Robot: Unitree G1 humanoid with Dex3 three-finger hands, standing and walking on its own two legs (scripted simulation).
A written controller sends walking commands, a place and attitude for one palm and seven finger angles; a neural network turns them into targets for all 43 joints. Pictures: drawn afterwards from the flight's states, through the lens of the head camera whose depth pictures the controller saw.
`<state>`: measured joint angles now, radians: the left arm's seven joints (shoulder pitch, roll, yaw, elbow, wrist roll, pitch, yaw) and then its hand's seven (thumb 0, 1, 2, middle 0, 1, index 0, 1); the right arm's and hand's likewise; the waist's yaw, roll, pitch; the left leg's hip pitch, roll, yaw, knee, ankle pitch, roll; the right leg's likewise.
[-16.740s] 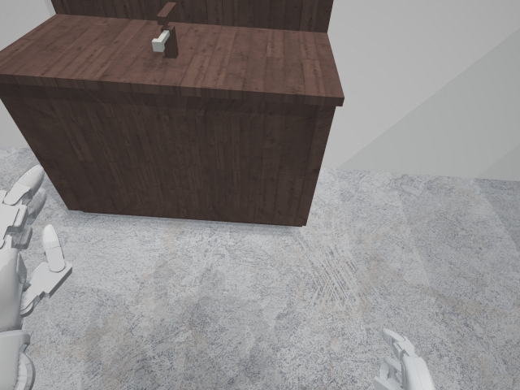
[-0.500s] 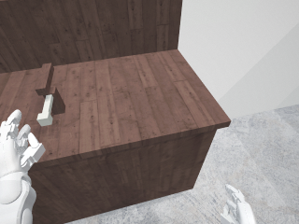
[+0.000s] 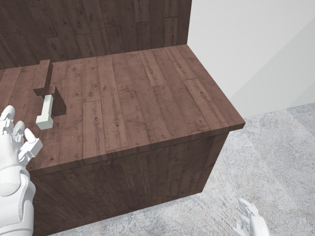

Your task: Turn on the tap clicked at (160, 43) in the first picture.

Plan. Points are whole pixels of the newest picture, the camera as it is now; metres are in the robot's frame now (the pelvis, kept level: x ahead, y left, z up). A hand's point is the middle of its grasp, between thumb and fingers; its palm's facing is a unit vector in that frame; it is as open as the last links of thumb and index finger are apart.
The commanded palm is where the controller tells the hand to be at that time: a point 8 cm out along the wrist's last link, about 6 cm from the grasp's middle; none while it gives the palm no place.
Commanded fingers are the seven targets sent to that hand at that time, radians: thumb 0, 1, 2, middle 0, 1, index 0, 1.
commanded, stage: reach beside the lever's end, fingers flat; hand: left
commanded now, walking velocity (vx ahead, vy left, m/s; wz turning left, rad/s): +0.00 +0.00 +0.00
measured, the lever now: (44, 121) +0.35 +0.33 +0.10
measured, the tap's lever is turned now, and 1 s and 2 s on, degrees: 0 0 18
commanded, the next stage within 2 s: push the lever round in 0.76 s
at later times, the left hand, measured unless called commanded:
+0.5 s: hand (41, 135) +0.32 +0.32 +0.09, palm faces +0.55 -0.83 -0.10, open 7.8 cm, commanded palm +0.26 +0.36 +0.09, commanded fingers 0.00 0.90 0.90 -0.15 -0.15 -0.15 -0.15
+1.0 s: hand (42, 135) +0.32 +0.32 +0.09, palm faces +0.57 -0.81 -0.09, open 7.8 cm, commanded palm +0.27 +0.35 +0.09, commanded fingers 0.00 0.90 0.90 -0.15 -0.15 -0.15 -0.15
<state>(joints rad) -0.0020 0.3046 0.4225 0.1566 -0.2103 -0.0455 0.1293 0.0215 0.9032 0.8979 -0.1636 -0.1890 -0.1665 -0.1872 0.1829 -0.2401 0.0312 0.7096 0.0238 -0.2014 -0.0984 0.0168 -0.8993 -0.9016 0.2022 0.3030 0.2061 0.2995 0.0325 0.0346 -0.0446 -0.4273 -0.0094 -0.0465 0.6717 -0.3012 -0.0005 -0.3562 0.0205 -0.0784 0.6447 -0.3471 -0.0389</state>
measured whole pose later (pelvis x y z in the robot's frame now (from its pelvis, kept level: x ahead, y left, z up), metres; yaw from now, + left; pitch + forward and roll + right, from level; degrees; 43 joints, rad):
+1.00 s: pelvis +0.00 +0.00 -0.01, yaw +0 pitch +6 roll -1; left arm -0.12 0.34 0.49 0.37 -0.19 -0.16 0.08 0.02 0.90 0.90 -0.15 -0.15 -0.15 -0.15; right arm 0.22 -0.26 0.01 0.69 0.02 -0.15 -0.08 0.02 -0.90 -0.90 0.20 0.30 0.21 0.30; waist 0.01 0.03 -0.07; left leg -0.51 0.00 -0.05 0.73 -0.33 0.00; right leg -0.43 0.03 -0.08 0.68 -0.37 -0.04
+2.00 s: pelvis +0.00 +0.00 -0.01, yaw +0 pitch +5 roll -1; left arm -0.15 0.20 0.32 0.30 -0.11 -0.12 0.34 0.03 0.97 0.94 -0.15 -0.15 -0.15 -0.15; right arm 0.20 -0.24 0.02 0.70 0.01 -0.12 -0.06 0.02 -0.90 -0.90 0.20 0.30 0.21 0.30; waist 0.01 0.04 -0.07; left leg -0.50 -0.01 -0.05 0.74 -0.33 0.00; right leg -0.43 0.02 -0.09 0.70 -0.37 -0.04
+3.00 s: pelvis +0.00 -0.01 -0.01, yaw +0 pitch +6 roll -1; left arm -0.38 0.06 0.26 0.46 0.02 -0.03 0.72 0.00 0.94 0.93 -0.15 -0.15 -0.15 -0.15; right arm 0.16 -0.21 -0.01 0.74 -0.04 -0.01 -0.03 0.01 -0.90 -0.90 0.20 0.30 0.21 0.30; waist -0.01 0.04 -0.10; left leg -0.52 0.00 -0.06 0.73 -0.32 -0.01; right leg -0.44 0.03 -0.09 0.69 -0.37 -0.05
